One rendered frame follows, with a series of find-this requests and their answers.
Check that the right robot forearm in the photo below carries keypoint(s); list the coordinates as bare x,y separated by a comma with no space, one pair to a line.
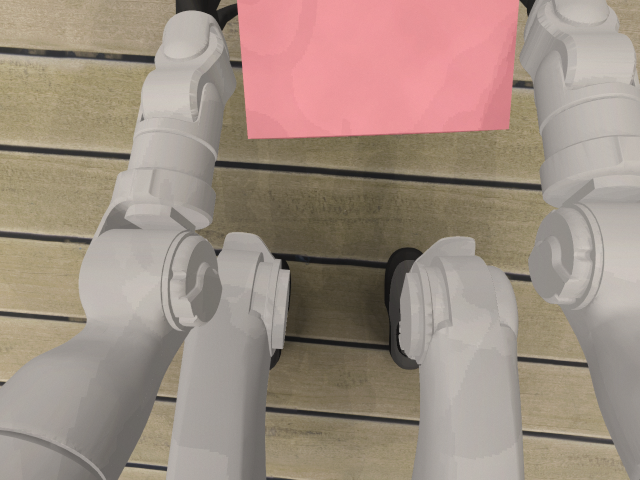
587,95

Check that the carton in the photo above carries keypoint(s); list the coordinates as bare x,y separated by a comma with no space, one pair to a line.
337,68

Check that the left robot upper arm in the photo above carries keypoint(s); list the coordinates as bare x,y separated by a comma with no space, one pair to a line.
77,411

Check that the left robot shin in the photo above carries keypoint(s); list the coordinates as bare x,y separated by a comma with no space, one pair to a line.
248,242

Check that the left robot hand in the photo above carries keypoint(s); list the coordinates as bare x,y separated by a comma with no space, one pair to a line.
222,16

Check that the robot left thigh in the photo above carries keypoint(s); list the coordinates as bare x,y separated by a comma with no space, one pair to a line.
219,422

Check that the right robot upper arm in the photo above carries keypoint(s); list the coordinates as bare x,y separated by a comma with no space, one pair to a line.
586,259

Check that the left robot forearm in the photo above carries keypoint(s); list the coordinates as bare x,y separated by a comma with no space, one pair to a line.
176,140

